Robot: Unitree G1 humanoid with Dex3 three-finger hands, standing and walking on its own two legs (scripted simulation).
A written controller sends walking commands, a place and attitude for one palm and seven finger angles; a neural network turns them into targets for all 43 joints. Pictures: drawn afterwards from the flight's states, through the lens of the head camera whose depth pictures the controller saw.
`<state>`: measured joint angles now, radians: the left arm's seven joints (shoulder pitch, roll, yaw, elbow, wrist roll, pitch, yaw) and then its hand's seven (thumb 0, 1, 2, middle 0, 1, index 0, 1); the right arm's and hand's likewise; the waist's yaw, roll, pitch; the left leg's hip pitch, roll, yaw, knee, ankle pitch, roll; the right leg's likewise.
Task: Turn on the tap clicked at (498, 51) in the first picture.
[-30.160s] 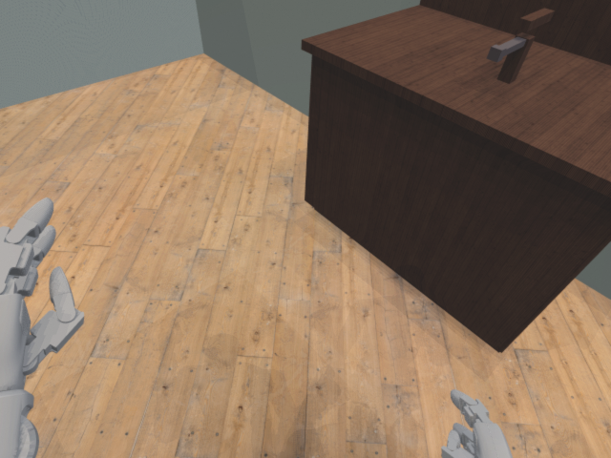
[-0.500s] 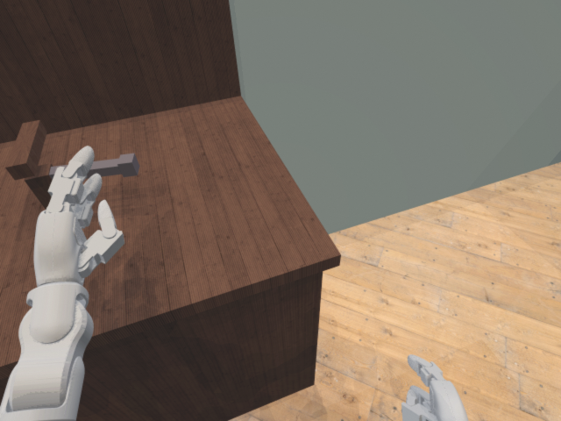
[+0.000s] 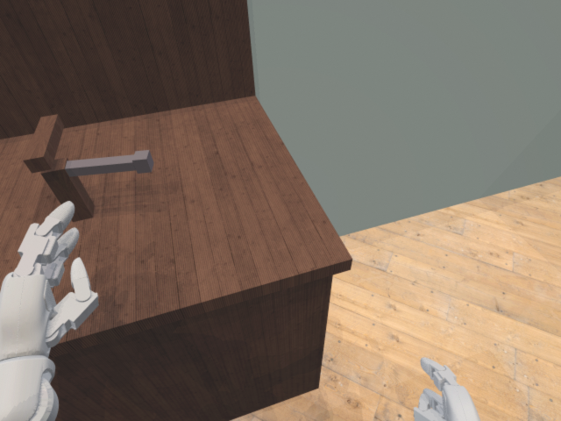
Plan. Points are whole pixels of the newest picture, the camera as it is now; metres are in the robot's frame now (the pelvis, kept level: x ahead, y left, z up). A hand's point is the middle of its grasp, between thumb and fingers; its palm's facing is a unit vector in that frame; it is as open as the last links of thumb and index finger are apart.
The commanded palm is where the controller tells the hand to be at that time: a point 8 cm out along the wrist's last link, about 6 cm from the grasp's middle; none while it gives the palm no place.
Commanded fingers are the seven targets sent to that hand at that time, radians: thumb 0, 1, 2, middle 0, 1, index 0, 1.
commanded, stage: draw the hand back beside the body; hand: left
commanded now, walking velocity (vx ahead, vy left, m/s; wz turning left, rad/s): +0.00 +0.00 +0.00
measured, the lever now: (143, 161) +0.48 +0.30 +0.14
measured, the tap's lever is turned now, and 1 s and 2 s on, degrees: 79 79 79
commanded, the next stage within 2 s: step back with the hand held close in 0.26 s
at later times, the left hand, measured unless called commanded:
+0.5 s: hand (88, 292) +0.20 +0.24 +0.16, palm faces +0.41 -0.82 -0.39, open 7.4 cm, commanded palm +0.15 +0.27 +0.17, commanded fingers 0.00 0.90 0.90 -0.20 -0.30 -0.20 -0.30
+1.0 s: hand (46, 352) +0.14 +0.26 +0.14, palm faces +0.39 -0.81 -0.43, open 7.4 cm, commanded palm +0.09 +0.30 +0.17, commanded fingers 0.00 0.90 0.90 -0.20 -0.30 -0.20 -0.30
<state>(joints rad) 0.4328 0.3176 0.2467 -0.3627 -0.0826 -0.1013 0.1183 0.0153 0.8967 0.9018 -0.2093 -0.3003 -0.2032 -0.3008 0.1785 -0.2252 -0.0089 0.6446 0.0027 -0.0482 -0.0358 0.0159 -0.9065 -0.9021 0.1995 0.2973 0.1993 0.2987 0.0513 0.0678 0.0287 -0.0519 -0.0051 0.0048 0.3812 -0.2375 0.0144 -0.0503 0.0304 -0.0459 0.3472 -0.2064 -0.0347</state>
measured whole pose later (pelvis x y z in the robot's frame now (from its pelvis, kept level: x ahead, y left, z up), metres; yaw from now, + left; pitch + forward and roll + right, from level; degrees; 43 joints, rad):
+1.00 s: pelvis -0.07 +0.02 -0.01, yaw +0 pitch +1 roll -1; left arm 0.50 0.36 0.31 -0.47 -0.04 -0.13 0.16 0.01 0.89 0.90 -0.21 -0.30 -0.21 -0.31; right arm 0.19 -0.22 0.00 0.57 0.01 0.01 -0.08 0.02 -0.91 -0.90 0.20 0.30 0.20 0.30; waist 0.02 0.05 0.00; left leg -0.36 -0.02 0.02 0.55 -0.20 0.04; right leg -0.35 0.01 -0.04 0.50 -0.16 -0.01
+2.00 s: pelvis -0.25 +0.02 -0.01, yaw +0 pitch +2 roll +0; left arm 0.51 0.44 0.33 -0.54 -0.06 -0.12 0.13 0.01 0.89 0.90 -0.22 -0.31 -0.21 -0.31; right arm 0.16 -0.21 -0.03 0.57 0.01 0.03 -0.10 0.01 -0.91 -0.90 0.20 0.30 0.20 0.30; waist 0.00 -0.05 0.00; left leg -0.31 -0.02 0.00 0.51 -0.25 0.03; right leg -0.39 0.03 0.06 0.54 -0.25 0.01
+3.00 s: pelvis -0.31 +0.01 -0.01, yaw +1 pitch -1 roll -1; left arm 0.44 0.34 0.33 -0.44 -0.05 -0.11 0.15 0.01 0.90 0.90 -0.21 -0.30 -0.21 -0.31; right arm 0.18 -0.21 0.00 0.61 0.01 -0.09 -0.07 0.02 -0.91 -0.90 0.20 0.30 0.20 0.30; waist 0.02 0.03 0.02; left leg -0.25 0.05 0.02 0.55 -0.27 -0.02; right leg -0.21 0.03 -0.05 0.52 -0.29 -0.03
